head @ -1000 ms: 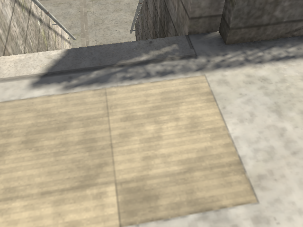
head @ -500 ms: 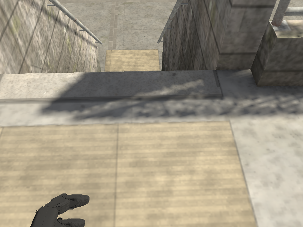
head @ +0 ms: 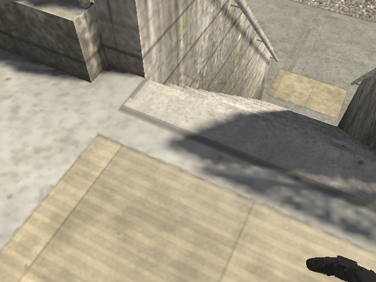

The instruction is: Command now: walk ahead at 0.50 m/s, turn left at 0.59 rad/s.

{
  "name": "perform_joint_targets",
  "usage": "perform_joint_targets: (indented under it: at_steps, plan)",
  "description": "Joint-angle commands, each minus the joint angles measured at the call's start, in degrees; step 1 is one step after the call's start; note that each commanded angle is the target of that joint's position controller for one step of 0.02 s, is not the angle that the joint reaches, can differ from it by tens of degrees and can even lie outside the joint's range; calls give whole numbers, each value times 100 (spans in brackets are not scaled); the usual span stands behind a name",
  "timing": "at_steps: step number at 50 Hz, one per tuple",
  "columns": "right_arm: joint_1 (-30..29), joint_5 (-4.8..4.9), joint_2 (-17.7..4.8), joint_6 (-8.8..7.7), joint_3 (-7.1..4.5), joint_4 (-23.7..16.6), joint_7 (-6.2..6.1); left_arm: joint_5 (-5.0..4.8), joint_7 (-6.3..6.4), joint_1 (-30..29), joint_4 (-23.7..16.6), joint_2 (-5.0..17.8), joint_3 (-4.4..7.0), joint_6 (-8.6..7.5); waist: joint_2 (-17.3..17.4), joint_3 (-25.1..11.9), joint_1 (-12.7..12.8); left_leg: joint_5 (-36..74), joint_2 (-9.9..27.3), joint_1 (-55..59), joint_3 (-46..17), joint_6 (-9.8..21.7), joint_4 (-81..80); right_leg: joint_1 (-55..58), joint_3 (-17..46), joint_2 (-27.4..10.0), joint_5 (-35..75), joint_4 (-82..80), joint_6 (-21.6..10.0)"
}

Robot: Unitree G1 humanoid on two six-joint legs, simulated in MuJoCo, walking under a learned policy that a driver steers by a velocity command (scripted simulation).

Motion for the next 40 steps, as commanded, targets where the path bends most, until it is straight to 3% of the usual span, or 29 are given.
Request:
perform_joint_targets:
  at_steps: [1,2,3,4,5,6,7,8,10,13,16,19,25,28,30,31,32,33,34,35,36,38,40]
  plan:
    - [560,-38,-554,-87,-193,-187,-80,5,79,151,-165,1194,257,88,-699,-464,-559,-741,-624,1141,357,375,-375,29,227,-1496,6298,1543,-656]
    - [1484,-100,-705,-140,-292,124,-146,-19,76,150,-194,1181,236,128,-482,-981,-946,-557,-747,2450,190,563,-816,-561,129,-1402,5751,2780,-553]
    - [2338,-139,-1156,-163,-445,318,-255,4,42,225,-385,909,155,121,177,-1672,-1222,-1238,439,4019,-1350,865,-986,-1906,135,-1238,3367,4474,-409]
    - [2122,31,-1641,-114,-538,163,-322,-87,-78,249,-808,469,76,85,1428,-2169,-845,-1246,2043,5385,-4565,1649,-1798,-4246,557,-28,-955,6456,-74]
    - [2345,111,-1463,-39,-520,190,-401,-19,-78,-451,-877,990,183,43,346,-1845,-1169,-380,1960,5090,-4230,1545,-2099,-4809,1436,-173,-454,6575,-104]
    - [2050,135,-1216,-66,-454,303,-460,-116,-100,-720,-948,837,135,-17,202,-1137,-961,429,1768,4443,-3260,1412,-2058,-4856,1523,-434,76,6305,-163]
    - [1840,160,-932,-130,-374,378,-455,-117,-96,-594,-835,747,102,-46,-111,-672,-663,1275,1479,3576,-2679,1162,-2164,-4417,1549,-612,281,5692,-176]
    - [1650,174,-783,-203,-317,408,-457,-23,-107,-534,-777,684,97,28,-171,-495,-431,1587,1177,3078,-2236,949,-2263,-4028,1612,-735,309,5265,-162]
    - [1536,187,-622,-332,-240,446,-427,110,-157,-202,-596,604,90,234,-49,-494,-217,1868,905,2604,-1811,821,-2501,-3485,1554,-708,394,4962,-121]
    - [1821,214,-742,-434,-261,659,-395,76,-250,-446,-606,522,106,340,38,-277,-223,1836,764,2566,-1414,686,-2842,-3810,1467,-695,949,4562,-86]
    - [2180,191,-728,-458,-244,841,-399,8,-268,-1087,-744,545,128,360,93,5,-441,1814,731,2825,-1112,394,-3043,-4407,1535,-670,1603,4096,-104]
    - [2391,160,-671,-502,-196,978,-432,-43,-273,-1483,-820,493,119,328,137,131,-570,1971,740,3105,-758,179,-3084,-4605,1737,-408,2076,3553,-195]
    - [2742,122,-559,-526,-79,1288,-586,33,-334,-2298,-1077,329,-3,265,125,350,-781,3216,911,3915,-169,-13,-2896,-4568,1167,-94,2192,2361,-437]
    - [2689,92,-780,-508,-83,1384,-677,29,-318,-2086,-1079,368,-1,248,339,55,-576,5646,999,4240,125,-153,-2000,-3762,697,345,1493,1975,-741]
    - [2545,58,-985,-441,-137,1380,-734,46,-271,-1089,-796,564,87,224,517,-462,-113,6634,1099,4202,211,-198,-554,-2766,650,647,977,1826,-1016]
    - [2386,77,-1083,-409,-165,1313,-725,87,-244,-269,-544,744,182,177,465,-855,285,5959,1058,3712,294,-207,628,-1726,878,672,1119,1376,-1215]
    - [2134,132,-1025,-446,-139,1094,-691,163,-180,536,-378,1164,341,170,-19,-1344,720,3850,744,2505,450,-227,2480,-386,2065,-196,941,1064,-1643]
    - [2406,209,-507,-527,-79,782,-563,64,-128,244,-494,1703,506,263,-1660,-1750,140,-1915,-725,-157,200,-562,4815,1302,5339,-1831,1785,681,-2639]
    - [2104,70,-835,-594,-111,692,-515,-174,-179,62,-481,1601,514,289,-506,-1743,206,-1765,-411,-825,-977,-432,5098,1169,5534,-1813,1832,354,-2813]
    - [1740,121,-765,-668,-80,528,-478,-155,-154,-295,-539,1350,454,297,-277,-1023,69,-1309,-92,-1015,-1050,-428,4751,449,4845,-1721,1693,149,-2610]
    - [1740,153,-772,-694,-86,513,-476,-109,-143,-501,-516,935,352,307,169,-410,-210,-1077,113,-793,-924,-441,4139,-447,4324,-1497,2045,-83,-2298]
    - [1757,-2,-624,-469,-54,471,-467,-97,-101,-765,-549,704,260,231,192,-138,-547,-1059,306,-217,-886,-620,3422,-1403,3593,-930,2581,-255,-1947]
    - [1815,-59,-511,-267,-29,404,-445,-114,-113,-641,-534,907,297,120,-23,-210,-625,-981,328,-10,-726,-764,2927,-1729,3254,-688,3063,-316,-1885]
Next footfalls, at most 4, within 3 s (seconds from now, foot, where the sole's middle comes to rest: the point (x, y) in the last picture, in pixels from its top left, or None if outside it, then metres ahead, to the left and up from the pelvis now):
0.04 left None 0.18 0.08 -0.77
0.64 right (218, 268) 0.49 -0.04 -0.77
1.12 left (194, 187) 0.80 0.06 -0.77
1.58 right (252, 194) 0.78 -0.17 -0.77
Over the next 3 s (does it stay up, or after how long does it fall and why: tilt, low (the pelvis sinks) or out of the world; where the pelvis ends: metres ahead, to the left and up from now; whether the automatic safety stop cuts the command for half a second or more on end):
stays up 1.01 -0.21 0.01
